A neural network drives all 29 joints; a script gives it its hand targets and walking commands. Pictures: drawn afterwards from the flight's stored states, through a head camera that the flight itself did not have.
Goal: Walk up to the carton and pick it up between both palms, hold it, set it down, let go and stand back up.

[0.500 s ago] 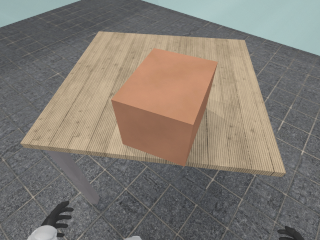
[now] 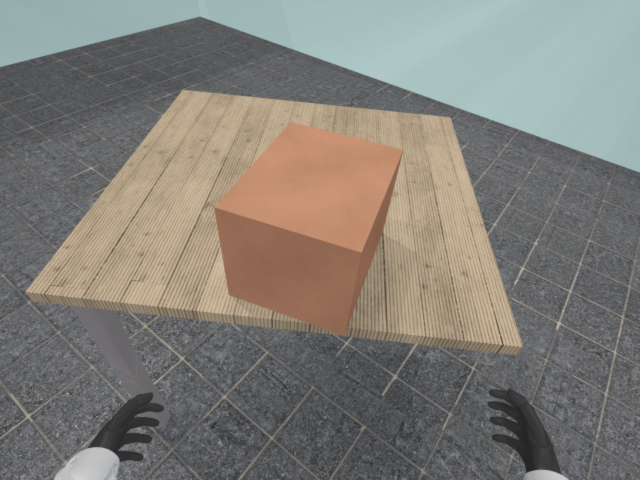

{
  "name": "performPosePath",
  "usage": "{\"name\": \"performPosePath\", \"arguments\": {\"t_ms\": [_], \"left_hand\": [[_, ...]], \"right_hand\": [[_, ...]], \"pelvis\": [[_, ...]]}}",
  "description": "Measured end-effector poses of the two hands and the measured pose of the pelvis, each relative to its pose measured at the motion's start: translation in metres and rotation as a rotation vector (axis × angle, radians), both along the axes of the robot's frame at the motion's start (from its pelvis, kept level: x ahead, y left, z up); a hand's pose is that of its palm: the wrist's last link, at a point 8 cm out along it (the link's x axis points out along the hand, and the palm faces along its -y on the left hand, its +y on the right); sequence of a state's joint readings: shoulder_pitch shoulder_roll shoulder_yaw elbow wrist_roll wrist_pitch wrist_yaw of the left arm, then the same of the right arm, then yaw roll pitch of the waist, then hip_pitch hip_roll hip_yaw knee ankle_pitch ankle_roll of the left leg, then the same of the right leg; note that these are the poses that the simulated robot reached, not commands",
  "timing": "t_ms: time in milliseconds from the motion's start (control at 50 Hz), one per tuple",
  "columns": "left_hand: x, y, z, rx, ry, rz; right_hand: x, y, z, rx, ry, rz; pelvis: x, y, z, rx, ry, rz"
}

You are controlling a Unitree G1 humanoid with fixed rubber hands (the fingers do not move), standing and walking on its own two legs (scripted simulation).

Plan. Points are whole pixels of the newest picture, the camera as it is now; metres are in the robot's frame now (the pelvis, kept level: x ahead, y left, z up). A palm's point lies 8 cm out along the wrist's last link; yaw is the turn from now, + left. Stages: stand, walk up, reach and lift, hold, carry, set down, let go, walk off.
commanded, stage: reach and lift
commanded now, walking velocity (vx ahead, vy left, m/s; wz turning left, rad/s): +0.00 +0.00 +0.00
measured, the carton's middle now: (315, 222) +0.52 +0.03 +0.03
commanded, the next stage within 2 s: none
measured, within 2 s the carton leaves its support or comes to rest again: neither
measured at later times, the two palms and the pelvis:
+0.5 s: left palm (89, 415) +0.20 +0.28 +0.01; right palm (511, 465) +0.16 -0.18 +0.03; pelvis -0.02 +0.03 +0.00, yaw -2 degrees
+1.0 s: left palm (79, 374) +0.23 +0.30 +0.04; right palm (473, 425) +0.18 -0.13 +0.08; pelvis -0.01 +0.05 +0.00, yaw -2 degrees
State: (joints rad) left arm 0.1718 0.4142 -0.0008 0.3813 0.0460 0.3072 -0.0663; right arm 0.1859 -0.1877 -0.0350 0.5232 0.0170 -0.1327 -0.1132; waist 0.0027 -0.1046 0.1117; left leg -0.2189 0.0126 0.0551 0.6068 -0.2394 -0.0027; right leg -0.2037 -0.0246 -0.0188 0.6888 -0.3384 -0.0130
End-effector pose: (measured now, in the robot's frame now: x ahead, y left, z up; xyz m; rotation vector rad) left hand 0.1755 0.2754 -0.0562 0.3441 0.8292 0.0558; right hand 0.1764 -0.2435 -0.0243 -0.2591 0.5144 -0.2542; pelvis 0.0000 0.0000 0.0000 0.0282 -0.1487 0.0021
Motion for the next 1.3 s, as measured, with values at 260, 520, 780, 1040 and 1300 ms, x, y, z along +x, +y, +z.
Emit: {"name": "performPosePath", "arguments": {"t_ms": [260,520,780,1040,1300], "left_hand": [[0.020,-0.006,0.032,-0.074,-0.164,-0.102],[0.020,0.004,0.070,-0.115,-0.280,-0.155],[0.040,0.012,0.081,-0.217,-0.360,-0.177],[0.056,0.021,0.098,-0.252,-0.424,-0.198],[0.090,0.008,0.125,-0.291,-0.485,-0.196]], "right_hand": [[-0.027,0.033,0.038,0.059,-0.080,-0.080],[-0.020,0.061,0.054,0.160,-0.112,-0.062],[-0.009,0.090,0.096,0.179,-0.204,-0.096],[0.002,0.114,0.103,0.222,-0.204,-0.098],[0.020,0.108,0.101,0.252,-0.203,-0.115]], "pelvis": [[-0.016,0.015,-0.001,-0.002,-0.045,-0.031],[-0.021,0.030,0.000,-0.023,-0.055,-0.039],[-0.018,0.032,0.001,-0.017,-0.049,-0.034],[-0.011,0.047,0.004,-0.034,-0.025,-0.033],[0.005,0.041,0.005,-0.027,-0.004,-0.033]]}}
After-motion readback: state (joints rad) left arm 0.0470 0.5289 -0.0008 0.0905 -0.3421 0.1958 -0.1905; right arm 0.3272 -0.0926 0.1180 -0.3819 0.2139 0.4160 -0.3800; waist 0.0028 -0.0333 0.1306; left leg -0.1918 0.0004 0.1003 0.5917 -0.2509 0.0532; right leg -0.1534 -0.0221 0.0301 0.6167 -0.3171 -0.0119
